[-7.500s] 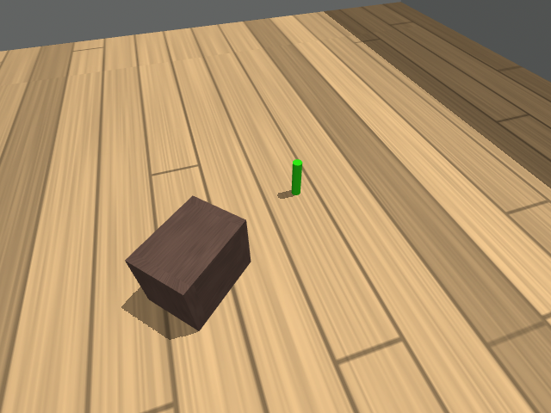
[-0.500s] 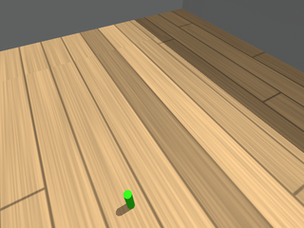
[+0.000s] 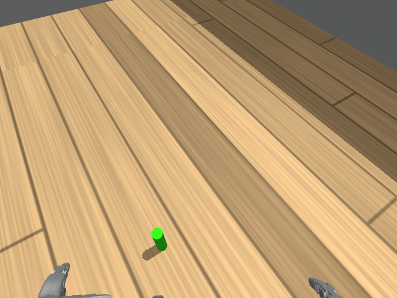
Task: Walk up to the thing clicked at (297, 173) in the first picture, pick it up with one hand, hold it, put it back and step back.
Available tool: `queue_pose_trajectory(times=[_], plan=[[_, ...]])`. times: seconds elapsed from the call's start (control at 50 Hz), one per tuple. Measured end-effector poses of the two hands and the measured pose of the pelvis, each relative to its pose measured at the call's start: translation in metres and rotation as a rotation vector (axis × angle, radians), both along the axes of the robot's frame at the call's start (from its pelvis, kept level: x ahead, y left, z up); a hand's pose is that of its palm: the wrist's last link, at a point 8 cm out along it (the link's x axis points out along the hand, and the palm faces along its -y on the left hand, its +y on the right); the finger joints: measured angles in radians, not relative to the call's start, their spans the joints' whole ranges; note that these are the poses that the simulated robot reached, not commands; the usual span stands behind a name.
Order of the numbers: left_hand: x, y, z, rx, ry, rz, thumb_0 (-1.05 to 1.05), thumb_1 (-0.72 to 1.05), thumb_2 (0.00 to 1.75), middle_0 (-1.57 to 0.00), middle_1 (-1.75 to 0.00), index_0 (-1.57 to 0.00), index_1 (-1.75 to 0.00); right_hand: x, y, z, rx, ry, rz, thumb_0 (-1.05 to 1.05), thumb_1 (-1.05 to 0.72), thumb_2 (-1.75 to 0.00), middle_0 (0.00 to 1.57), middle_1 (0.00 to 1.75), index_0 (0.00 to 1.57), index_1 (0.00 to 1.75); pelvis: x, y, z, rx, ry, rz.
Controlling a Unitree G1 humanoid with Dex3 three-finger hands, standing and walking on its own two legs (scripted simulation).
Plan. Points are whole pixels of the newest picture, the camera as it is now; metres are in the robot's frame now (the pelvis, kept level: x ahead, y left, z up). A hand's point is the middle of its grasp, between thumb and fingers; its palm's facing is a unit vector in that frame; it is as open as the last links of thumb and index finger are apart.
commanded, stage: go down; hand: left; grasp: from the side
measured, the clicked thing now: (159, 240) +0.40 +0.17 -0.65
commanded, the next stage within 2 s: none
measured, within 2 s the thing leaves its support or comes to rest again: neither
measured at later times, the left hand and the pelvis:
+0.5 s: hand out of the picture +0.14 +0.27 -0.17, palm faces +0.08 -0.95 -0.31, open 17.5 cm; pelvis +0.00 +0.00 -0.05, yaw +1 degrees
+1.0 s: hand (85, 258) +0.26 +0.32 -0.25, palm faces +0.11 -0.97 -0.21, open 17.5 cm; pelvis -0.04 +0.00 -0.17, yaw -1 degrees
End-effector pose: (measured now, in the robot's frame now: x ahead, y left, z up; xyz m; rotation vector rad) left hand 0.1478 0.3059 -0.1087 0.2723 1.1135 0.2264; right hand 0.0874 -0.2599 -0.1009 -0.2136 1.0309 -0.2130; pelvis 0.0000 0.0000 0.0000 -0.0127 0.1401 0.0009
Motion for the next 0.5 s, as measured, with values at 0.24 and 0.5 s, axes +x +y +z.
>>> queue_pose_trajectory(times=[0.24,0.5], plan=[[-0.014,0.007,-0.016,-0.003,-0.039,0.011,0.0,-0.47,0.04,-0.09,-0.06,-0.08,-0.07,0.037,0.001,-0.012,-0.056,-0.154,0.049,0.01,-0.88,-0.89,0.2,0.3,0.21,0.3,-0.003,0.003,-0.031,-0.013,0.066,0.008],[-0.024,0.013,-0.025,-0.015,-0.041,0.029,-0.01,-0.58,0.02,-0.1,-0.06,-0.09,-0.07,0.064,0.012,-0.02,-0.08,-0.271,0.087,0.01,-0.88,-0.89,0.21,0.3,0.21,0.3,-0.005,0.001,-0.053,-0.027,0.119,0.018]])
